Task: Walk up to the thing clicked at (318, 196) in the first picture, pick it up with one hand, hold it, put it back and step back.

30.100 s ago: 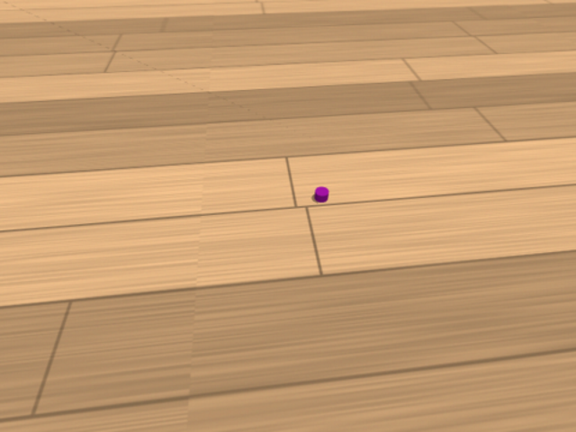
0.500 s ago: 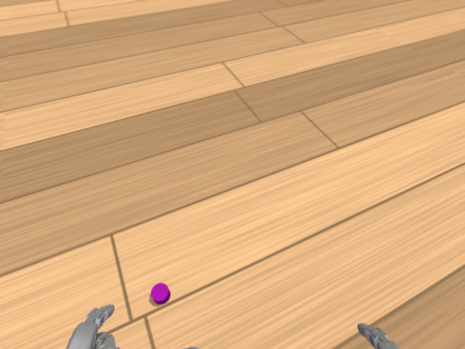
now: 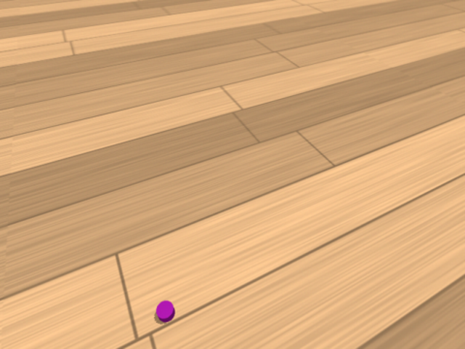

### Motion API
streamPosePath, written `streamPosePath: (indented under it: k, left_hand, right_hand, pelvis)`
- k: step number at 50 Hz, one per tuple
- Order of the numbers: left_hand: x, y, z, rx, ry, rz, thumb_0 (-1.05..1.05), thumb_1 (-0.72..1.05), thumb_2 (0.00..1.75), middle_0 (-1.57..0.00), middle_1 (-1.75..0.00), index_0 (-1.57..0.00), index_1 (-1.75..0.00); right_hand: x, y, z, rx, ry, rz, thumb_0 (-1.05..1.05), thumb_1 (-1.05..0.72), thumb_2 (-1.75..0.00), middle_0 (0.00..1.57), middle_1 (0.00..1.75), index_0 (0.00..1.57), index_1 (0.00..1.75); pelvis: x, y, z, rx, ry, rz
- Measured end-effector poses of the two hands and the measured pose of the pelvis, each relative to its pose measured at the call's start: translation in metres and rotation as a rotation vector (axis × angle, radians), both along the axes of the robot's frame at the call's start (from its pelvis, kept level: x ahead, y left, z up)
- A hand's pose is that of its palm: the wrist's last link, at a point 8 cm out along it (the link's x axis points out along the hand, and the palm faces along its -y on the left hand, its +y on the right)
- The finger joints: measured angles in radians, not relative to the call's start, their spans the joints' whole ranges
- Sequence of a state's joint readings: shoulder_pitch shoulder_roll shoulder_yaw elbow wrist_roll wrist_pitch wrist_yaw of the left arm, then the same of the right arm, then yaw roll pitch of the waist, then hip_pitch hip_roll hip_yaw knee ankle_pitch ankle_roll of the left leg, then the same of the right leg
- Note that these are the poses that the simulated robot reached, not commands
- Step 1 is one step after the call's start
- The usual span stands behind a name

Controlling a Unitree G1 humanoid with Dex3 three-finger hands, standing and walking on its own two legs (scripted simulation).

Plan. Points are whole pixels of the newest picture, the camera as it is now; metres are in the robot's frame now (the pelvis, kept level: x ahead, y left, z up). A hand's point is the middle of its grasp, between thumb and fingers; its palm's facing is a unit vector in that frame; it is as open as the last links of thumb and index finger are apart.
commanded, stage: stand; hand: left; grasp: from above
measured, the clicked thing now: (165, 311) +0.43 +0.29 -0.75
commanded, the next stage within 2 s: step back in 1.82 s
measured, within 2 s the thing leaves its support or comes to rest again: neither
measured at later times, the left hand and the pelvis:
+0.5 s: hand out of the picture +0.04 +0.22 -0.16, palm faces -0.01 -0.95 -0.32, open 7.3 cm; pelvis +0.00 -0.01 +0.01, yaw +0 degrees
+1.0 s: hand out of the picture +0.10 +0.22 -0.15, palm faces -0.02 -0.95 -0.33, open 7.3 cm; pelvis +0.02 -0.02 +0.01, yaw -1 degrees
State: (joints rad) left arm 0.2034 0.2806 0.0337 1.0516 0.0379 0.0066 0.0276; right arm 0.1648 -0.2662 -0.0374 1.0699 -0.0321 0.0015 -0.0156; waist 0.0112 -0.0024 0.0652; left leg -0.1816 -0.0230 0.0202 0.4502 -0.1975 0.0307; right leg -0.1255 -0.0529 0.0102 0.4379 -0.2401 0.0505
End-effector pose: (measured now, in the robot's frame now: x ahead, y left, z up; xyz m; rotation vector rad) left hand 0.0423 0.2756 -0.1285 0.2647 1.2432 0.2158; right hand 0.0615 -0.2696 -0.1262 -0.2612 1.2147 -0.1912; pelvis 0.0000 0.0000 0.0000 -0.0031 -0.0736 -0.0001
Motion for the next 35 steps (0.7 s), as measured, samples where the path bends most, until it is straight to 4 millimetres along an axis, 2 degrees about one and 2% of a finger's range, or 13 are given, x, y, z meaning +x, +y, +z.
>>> streamPosePath:
  k: [9, 17, 26, 35]
  left_hand:
    - [-0.014, 0.003, 0.004, 0.017, 0.037, 0.004, 0.00, 0.90, 0.90, -0.20, -0.30, -0.21, -0.30]
    - [-0.015, -0.001, 0.005, 0.020, 0.052, 0.000, 0.00, 0.90, 0.90, -0.20, -0.30, -0.21, -0.30]
    - [-0.002, -0.010, 0.005, 0.011, 0.049, -0.012, 0.00, 0.90, 0.90, -0.21, -0.30, -0.21, -0.30]
    - [0.021, -0.014, 0.007, 0.006, 0.030, -0.026, 0.00, 0.90, 0.90, -0.21, -0.30, -0.21, -0.30]
  right_hand:
    - [-0.008, -0.010, 0.001, -0.002, 0.022, -0.013, 0.00, -0.90, -0.90, 0.21, 0.30, 0.20, 0.30]
    - [-0.010, -0.021, 0.002, -0.011, 0.037, -0.020, 0.00, -0.90, -0.90, 0.21, 0.30, 0.20, 0.30]
    - [-0.008, -0.029, 0.003, -0.009, 0.050, -0.025, 0.00, -0.90, -0.90, 0.21, 0.30, 0.20, 0.30]
    - [-0.002, -0.032, 0.004, -0.013, 0.059, -0.028, 0.00, -0.90, -0.90, 0.21, 0.30, 0.20, 0.30]
  pelvis:
    - [-0.004, -0.004, 0.003, 0.000, -0.004, 0.001]
    - [-0.003, -0.009, 0.004, 0.000, -0.001, 0.000]
    - [0.003, -0.015, 0.005, 0.000, 0.007, -0.002]
    - [0.012, -0.018, 0.006, 0.001, 0.013, -0.009]
